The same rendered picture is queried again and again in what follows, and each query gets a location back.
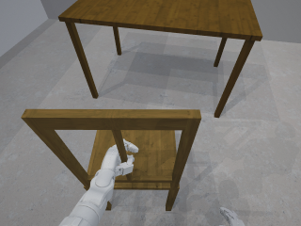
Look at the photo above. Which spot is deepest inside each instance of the left robot hand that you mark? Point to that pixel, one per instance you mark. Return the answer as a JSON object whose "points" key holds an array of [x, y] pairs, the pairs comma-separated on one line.
{"points": [[112, 161]]}

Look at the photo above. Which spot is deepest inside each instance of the table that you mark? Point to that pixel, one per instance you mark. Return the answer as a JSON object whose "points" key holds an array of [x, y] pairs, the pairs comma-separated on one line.
{"points": [[226, 19]]}

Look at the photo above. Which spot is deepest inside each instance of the robot left forearm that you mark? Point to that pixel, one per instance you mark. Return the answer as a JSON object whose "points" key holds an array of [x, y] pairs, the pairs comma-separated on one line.
{"points": [[89, 210]]}

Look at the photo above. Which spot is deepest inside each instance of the chair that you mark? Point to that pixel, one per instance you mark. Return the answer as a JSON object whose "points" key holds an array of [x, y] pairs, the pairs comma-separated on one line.
{"points": [[157, 166]]}

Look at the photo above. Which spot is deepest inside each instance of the right robot hand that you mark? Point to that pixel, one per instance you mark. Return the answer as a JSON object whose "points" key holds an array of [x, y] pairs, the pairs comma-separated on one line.
{"points": [[230, 217]]}

